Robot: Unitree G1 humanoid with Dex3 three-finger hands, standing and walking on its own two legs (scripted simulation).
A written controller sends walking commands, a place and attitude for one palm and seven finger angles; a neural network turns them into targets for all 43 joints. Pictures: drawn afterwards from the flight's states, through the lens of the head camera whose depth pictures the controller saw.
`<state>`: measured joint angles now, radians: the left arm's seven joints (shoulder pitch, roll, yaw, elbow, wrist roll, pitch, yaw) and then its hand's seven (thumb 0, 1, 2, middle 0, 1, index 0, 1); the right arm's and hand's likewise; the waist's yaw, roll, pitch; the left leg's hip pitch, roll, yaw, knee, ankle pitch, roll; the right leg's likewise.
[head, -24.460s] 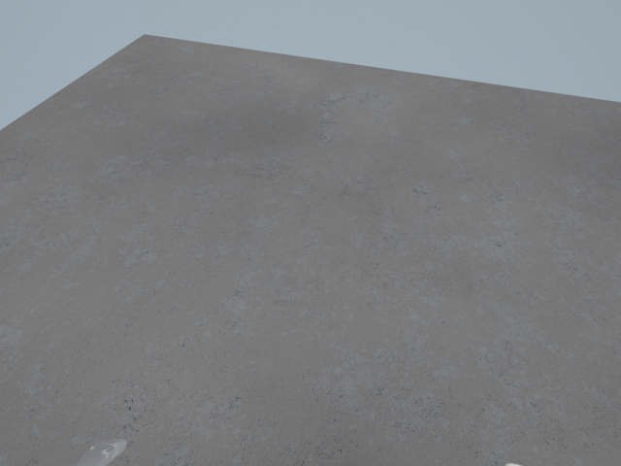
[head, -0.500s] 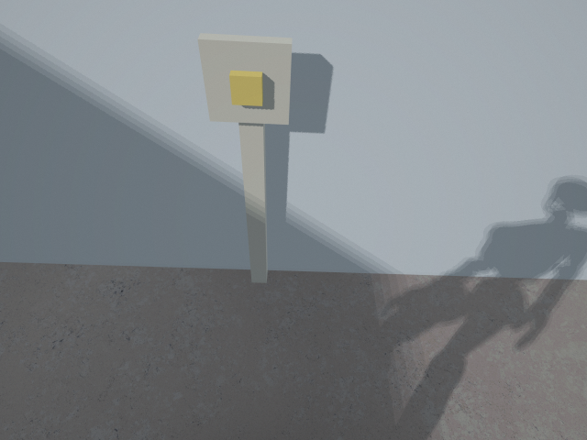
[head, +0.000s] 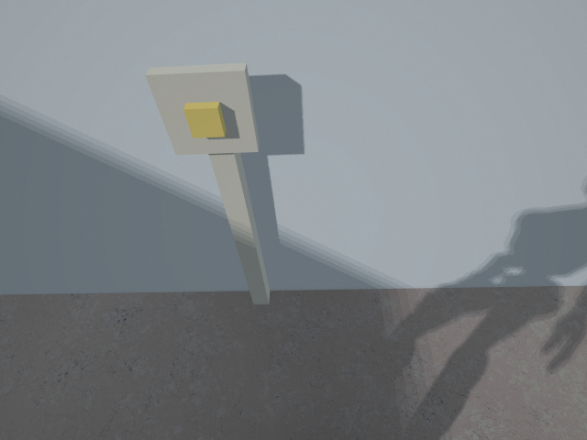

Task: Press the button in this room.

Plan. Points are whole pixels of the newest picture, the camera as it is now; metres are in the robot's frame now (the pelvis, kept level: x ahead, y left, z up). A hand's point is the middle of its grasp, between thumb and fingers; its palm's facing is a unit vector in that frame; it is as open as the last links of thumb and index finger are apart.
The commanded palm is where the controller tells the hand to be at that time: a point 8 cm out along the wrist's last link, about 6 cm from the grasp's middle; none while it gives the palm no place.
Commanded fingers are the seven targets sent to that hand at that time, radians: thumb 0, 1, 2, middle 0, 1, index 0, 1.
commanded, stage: take the last steps up to it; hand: left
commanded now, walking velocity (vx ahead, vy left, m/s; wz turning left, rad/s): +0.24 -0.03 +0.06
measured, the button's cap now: (206, 119) +0.66 +0.21 +0.08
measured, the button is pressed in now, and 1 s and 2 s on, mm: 0 0 0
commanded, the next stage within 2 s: come to a stop and stand still in 0.24 s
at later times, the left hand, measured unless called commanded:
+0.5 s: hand out of the picture +0.07 +0.14 -0.18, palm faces +0.11 -0.99 -0.13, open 7.4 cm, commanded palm none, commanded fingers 0.00 0.90 0.90 -0.20 -0.30 -0.20 -0.30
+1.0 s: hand (237, 415) +0.19 +0.12 -0.16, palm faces +0.01 -0.96 -0.26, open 7.4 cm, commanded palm none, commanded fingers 0.00 0.90 0.90 -0.20 -0.30 -0.20 -0.30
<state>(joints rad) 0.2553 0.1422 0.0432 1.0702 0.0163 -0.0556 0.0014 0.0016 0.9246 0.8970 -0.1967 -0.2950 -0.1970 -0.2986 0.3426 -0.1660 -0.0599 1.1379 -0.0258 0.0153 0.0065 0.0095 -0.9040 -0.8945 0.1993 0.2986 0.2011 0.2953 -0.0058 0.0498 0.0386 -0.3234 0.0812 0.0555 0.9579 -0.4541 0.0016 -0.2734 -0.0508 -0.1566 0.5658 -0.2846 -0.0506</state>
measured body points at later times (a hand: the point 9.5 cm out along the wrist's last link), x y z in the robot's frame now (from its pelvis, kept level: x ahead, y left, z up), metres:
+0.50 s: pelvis +0.16 +0.01 +0.00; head +0.20 +0.03 +0.44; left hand +0.07 +0.20 -0.17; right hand +0.27 -0.19 -0.15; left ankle +0.19 +0.10 -0.73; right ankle +0.04 -0.10 -0.70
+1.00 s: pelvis +0.14 -0.07 +0.00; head +0.16 -0.10 +0.45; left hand +0.19 +0.17 -0.14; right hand +0.19 -0.32 -0.17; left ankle +0.13 +0.07 -0.69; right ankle +0.16 -0.18 -0.73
